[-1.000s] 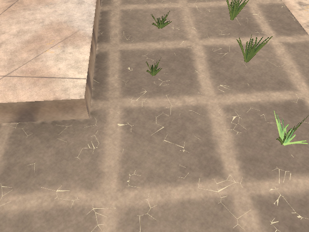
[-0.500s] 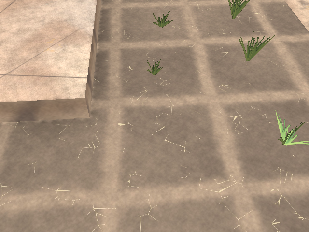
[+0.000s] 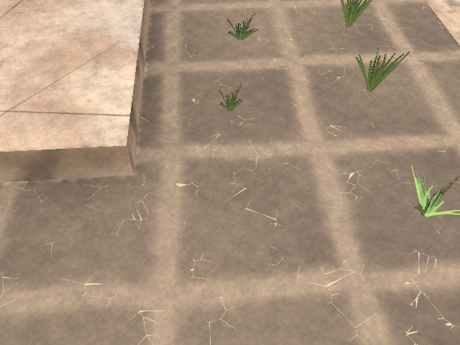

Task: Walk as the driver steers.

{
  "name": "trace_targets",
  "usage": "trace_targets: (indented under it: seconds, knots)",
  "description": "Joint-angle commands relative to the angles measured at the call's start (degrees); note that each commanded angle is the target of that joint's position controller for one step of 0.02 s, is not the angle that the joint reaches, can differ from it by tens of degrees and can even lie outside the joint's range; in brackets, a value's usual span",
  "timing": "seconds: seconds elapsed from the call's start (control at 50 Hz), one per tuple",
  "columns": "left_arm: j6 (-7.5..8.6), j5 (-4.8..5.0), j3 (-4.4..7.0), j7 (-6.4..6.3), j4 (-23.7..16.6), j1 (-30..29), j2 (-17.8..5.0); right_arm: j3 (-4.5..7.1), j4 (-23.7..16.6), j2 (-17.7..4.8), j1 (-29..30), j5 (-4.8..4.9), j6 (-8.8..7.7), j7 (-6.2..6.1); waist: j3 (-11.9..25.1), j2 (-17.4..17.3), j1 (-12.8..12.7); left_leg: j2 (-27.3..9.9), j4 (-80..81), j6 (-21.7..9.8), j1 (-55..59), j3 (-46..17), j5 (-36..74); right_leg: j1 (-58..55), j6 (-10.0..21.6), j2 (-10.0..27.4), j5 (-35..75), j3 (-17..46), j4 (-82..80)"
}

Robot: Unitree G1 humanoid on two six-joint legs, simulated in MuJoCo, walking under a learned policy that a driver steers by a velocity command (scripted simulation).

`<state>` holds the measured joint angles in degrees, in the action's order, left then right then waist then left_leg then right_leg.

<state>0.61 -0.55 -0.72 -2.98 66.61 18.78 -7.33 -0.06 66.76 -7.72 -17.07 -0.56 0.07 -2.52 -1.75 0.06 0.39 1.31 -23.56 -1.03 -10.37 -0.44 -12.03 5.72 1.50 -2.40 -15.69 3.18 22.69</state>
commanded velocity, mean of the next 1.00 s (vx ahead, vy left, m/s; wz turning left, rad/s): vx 0.38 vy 0.00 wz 0.06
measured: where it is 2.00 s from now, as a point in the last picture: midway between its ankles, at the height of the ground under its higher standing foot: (188, 222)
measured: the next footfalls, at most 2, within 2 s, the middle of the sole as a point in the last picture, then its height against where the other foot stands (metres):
right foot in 0.74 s outside the picture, level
left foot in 1.30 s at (195, 284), level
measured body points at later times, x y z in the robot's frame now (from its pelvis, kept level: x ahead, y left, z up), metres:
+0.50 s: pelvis +0.14 +0.05 +0.00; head +0.15 +0.06 +0.45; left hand +0.18 +0.28 -0.16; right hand +0.05 -0.18 -0.14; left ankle +0.05 +0.11 -0.74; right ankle +0.13 -0.08 -0.67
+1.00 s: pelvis +0.42 +0.02 +0.00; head +0.43 +0.02 +0.45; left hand +0.38 +0.26 -0.15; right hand +0.49 -0.21 -0.15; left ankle +0.45 +0.17 -0.66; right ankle +0.40 -0.02 -0.74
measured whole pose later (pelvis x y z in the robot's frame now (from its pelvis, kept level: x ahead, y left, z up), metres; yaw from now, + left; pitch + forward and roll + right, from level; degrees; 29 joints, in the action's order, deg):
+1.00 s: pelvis +0.42 +0.02 +0.00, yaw +5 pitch -1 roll -1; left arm 6.2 -0.9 2.9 -0.4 61.0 21.3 -10.5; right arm 2.8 55.7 -10.8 -13.9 -1.7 -2.1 1.1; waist -2.8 -1.6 0.0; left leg -4.7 -64.3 -5.1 -34.3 -1.3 -10.5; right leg 4.7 6.8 -5.2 -12.0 -10.6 16.9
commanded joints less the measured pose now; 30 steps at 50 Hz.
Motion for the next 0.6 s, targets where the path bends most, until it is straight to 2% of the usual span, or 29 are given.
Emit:
trace_targets:
  seconds: [0.02,0.08,0.12,0.14,0.16,0.18,0.2,0.24,0.26,0.28,0.3,0.32,0.34,0.36,0.38,0.4,0.44,0.5,0.6]
  knots:
    - [0.13,-0.1,0.46,-0.09,0.1,5.5,-3.7,0.47,-0.1,-3.8,-4.6,-0.06,-0.12,-0.09,-2.0,0.1,-0.1,-5.2,3.7,-1.6,1.9,-5.0,3.1,4.7,1.8,5.6,5.3,4.3,-4.8]
    - [-0.38,-0.39,1.57,0.14,-0.7,6.0,-5.8,1.33,-1.2,-5.2,-4.1,-0.35,0.36,0.27,-4.7,1.5,-0.4,-1.9,0.1,-3.4,-2.6,-3.5,-17.6,8.2,4.4,3.9,-17.4,5.5,-4.2]
    - [-0.45,-0.4,2.07,0.4,-1.4,7.9,-6.4,1.35,-3.0,-4.4,-2.5,-0.71,0.2,0.81,-9.2,3.1,-1.7,-0.8,-4.0,-4.2,-10.2,-3.5,-24.5,9.6,7.1,6.4,-28.7,10.8,-6.0]
    - [-0.23,-0.31,2.4,0.4,-1.1,10.1,-7.0,1.1,-4.3,-3.1,-0.9,-0.88,-0.32,1.12,-10.3,5.5,-2.7,0.3,-8.1,-3.9,-14.1,-1.8,-22.1,7.4,8.8,9.2,-31.3,15.5,-8.5]
    - [0.04,-0.33,3.01,0.37,-0.6,12.3,-8.4,0.84,-5.6,-1.9,0.8,-1.31,-1.02,1.48,-10.6,8.7,-3.6,1.1,-13.7,-3.4,-17.5,1.6,-16.4,4.3,11.0,13.4,-32.5,21.4,-12.1]
    - [0.3,-0.44,3.56,0.42,-0.6,12.4,-9.3,0.9,-6.9,-2.3,2.5,-1.8,-1.78,1.76,-11.6,9.3,-3.9,-0.2,-16.6,-3.3,-19.7,3.2,-12.6,3.5,12.8,16.8,-30.3,24.9,-13.8]
    - [0.64,-0.6,3.85,0.58,-1.0,12.0,-9.5,1.25,-8.0,-3.4,3.7,-1.7,-2.51,2.05,-11.4,8.0,-3.8,-1.3,-18.0,-3.4,-20.3,2.8,-12.2,3.4,13.5,17.8,-27.2,25.7,-14.3]
    - [1.41,-0.71,4.23,0.86,-1.9,9.8,-10.0,1.66,-9.1,-3.9,2.0,-1.11,-3.77,2.74,-10.9,7.7,-1.5,-2.3,-14.2,-3.9,-16.6,2.8,-13.0,4.8,13.1,17.3,-20.6,22.7,-12.0]
    - [1.69,-0.28,4.22,0.93,-2.6,7.5,-9.4,1.81,-8.4,-3.4,-1.4,-0.56,-4.27,2.93,-10.4,6.9,0.8,-1.4,-8.8,-4.1,-9.4,3.9,-10.5,8.3,11.5,15.1,-16.8,18.8,-9.8]
    - [1.97,0.03,4.14,1.02,-3.7,4.5,-8.8,2.15,-6.1,-3.0,-7.9,0.04,-4.61,2.89,-9.1,5.5,4.0,0.6,-3.4,-4.1,2.5,4.5,-7.5,14.6,9.4,11.8,-12.5,14.3,-6.1]
    - [2.67,-0.09,3.72,1.26,-5.1,1.7,-7.2,3.08,-3.7,-4.9,-15.3,-0.02,-4.93,2.51,-7.0,0.6,7.2,-1.8,0.9,-4.6,14.8,-1.1,-7.1,22.2,7.2,7.6,-6.6,8.4,2.7]
    - [3.56,0.33,2.54,1.92,-7.6,-0.1,-3.0,4.97,-2.4,-11.7,-23.2,-0.5,-5.1,2.0,-3.5,-14.9,9.9,-15.1,11.9,-8.3,23.1,-23.7,-20.5,31.7,3.8,-0.9,-7.1,-2.9,22.9]
    - [3.79,-1.44,3.42,2.43,-8.7,-0.4,-6.6,5.33,-0.8,-12.5,-26.3,-0.16,-4.19,2.14,-3.9,-14.8,8.4,-22.5,14.8,-11.2,21.6,-36.0,-19.7,36.6,3.6,-0.8,-14.3,-4.1,35.3]
    - [3.71,-2.29,3.62,2.9,-8.4,-0.9,-6.7,4.39,-2.8,-9.3,-19.7,-0.57,-3.89,2.17,-7.6,-5.4,4.5,-21.6,14.0,-10.9,16.2,-31.5,-18.3,37.4,4.2,3.0,-10.3,-2.0,41.4]
    - [4.04,-1.81,3.14,3.37,-8.2,-1.0,-4.6,4.0,-4.7,-8.4,-14.6,-0.65,-4.17,2.32,-8.6,-2.0,2.7,-19.7,14.7,-10.5,12.1,-26.3,-13.5,36.2,4.1,4.8,-5.1,-1.3,42.3]
    - [4.26,-1.35,3.11,3.82,-8.2,-1.3,-4.0,3.64,-5.9,-7.7,-11.6,-0.72,-4.51,2.27,-8.2,-1.0,1.2,-17.4,15.8,-9.8,10.2,-21.4,-9.5,34.7,3.8,6.0,-1.4,-1.5,41.4]
    - [3.58,-1.61,3.61,4.41,-8.4,-1.4,-4.9,2.66,-5.5,-5.8,-11.6,-0.5,-5.39,2.03,-6.5,-2.6,0.1,-14.0,15.8,-8.6,10.9,-13.9,3.1,33.7,2.8,6.3,1.9,-3.5,39.8]
    - [2.53,-1.43,3.92,4.61,-10.1,-4.9,-5.0,1.89,-3.4,-5.4,-16.5,-0.25,-5.96,1.76,-4.9,-4.4,0.0,-12.2,13.3,-7.9,13.8,-7.0,24.4,36.0,2.0,4.9,3.9,-6.7,38.1]
    - [2.19,-0.53,2.66,4.8,-15.9,-19.3,-3.3,0.92,-3.3,-5.6,-17.0,-0.4,-6.23,1.3,-7.8,-5.8,1.7,-9.9,14.5,-7.2,8.8,-2.0,34.0,30.8,1.9,2.2,9.9,-11.4,19.6]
